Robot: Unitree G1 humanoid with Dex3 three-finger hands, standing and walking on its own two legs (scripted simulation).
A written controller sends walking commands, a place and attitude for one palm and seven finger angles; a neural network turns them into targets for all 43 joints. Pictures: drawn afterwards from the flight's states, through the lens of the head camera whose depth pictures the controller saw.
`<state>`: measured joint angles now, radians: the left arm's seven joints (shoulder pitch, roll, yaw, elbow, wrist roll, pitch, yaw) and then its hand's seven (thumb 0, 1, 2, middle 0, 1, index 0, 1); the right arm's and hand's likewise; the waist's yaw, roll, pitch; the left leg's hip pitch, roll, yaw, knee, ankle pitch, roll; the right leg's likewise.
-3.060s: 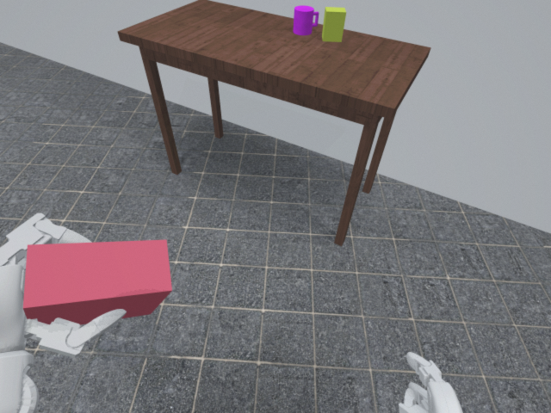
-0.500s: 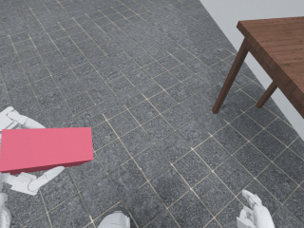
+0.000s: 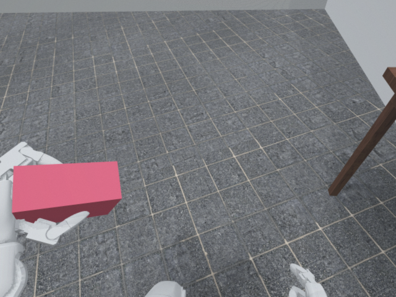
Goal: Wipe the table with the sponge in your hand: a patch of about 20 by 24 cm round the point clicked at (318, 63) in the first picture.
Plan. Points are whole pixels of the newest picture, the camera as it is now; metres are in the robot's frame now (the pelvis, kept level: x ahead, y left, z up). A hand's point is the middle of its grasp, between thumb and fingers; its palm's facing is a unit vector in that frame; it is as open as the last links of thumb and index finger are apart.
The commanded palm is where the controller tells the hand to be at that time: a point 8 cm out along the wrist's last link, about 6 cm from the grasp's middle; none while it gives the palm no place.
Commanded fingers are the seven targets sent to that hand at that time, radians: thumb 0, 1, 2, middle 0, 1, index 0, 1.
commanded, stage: walk to a spot facing it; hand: left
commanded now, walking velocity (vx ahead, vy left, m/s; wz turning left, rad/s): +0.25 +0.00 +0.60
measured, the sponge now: (84, 193) +0.23 +0.20 +0.16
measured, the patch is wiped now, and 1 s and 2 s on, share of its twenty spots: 0.00 0.00 0.00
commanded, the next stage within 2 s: none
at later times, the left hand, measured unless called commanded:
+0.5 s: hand (38, 160) +0.26 +0.27 +0.20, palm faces +0.53 -0.71 -0.46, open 10.0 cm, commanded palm +0.19 +0.31 +0.19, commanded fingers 0.00 0.10 1.30 -1.20 -1.60 -1.20 -1.60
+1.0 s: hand (23, 205) +0.19 +0.25 +0.19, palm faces +0.76 -0.48 -0.44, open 10.0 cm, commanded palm +0.11 +0.26 +0.19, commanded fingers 0.00 0.10 1.30 -1.20 -1.60 -1.20 -1.60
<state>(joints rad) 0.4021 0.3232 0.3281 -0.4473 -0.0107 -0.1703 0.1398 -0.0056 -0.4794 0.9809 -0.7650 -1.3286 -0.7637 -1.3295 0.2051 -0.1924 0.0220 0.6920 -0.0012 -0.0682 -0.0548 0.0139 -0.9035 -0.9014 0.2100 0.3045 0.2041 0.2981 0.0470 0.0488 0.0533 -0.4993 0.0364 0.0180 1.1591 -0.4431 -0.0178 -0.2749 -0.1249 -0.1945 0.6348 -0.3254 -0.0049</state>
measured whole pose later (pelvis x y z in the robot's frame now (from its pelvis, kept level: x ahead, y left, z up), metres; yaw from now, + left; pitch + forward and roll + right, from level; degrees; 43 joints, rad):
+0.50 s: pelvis +0.10 +0.00 +0.00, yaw +15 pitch +1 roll -1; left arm 0.52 0.42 0.41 -0.67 -0.05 -0.20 0.14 -0.01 -0.48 0.98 -0.76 -1.33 -0.76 -1.33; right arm 0.19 -0.12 0.01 0.57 0.02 -0.09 -0.02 0.01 -0.91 -0.90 0.20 0.30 0.20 0.30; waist -0.02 0.01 0.08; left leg -0.36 0.06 0.03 0.56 -0.21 0.00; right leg -0.52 -0.10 -0.08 0.98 -0.41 0.09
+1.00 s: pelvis +0.13 -0.06 +0.01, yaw +33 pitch +1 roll +2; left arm 0.51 0.41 0.38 -0.63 -0.04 -0.17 0.17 -0.01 -0.48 0.98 -0.76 -1.34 -0.76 -1.34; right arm 0.17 -0.28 -0.06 0.53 -0.01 -0.04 -0.09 0.01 -0.91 -0.90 0.20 0.30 0.20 0.30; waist -0.01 -0.05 0.06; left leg -0.31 0.05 0.13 0.68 -0.42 -0.06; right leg -0.30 -0.18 -0.31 0.59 -0.28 -0.02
